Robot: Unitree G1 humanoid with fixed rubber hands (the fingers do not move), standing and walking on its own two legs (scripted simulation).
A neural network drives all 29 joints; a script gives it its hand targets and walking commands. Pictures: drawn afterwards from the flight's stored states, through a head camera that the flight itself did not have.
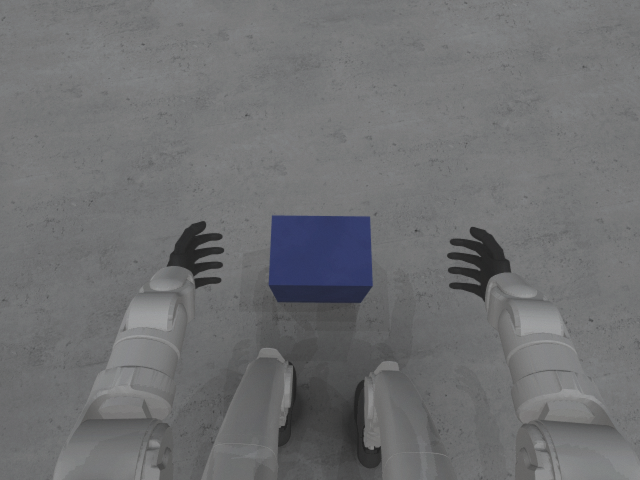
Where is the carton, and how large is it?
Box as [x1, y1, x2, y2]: [269, 215, 372, 302]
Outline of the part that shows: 272,215 269,286 277,301 361,301 372,285 369,216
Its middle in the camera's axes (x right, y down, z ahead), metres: +0.00 +0.06 +1.01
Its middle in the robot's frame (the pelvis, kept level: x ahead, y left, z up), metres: +0.49 +0.02 -0.56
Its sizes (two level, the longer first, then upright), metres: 0.235 0.169 0.237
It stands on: the floor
